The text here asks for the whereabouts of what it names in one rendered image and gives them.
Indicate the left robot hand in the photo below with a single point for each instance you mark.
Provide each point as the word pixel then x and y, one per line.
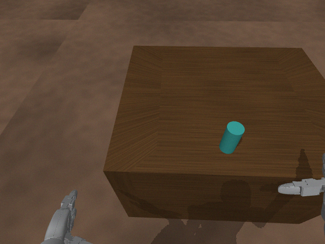
pixel 62 222

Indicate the can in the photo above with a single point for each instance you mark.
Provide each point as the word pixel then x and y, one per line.
pixel 231 137

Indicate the right robot hand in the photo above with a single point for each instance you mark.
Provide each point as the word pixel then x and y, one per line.
pixel 306 187

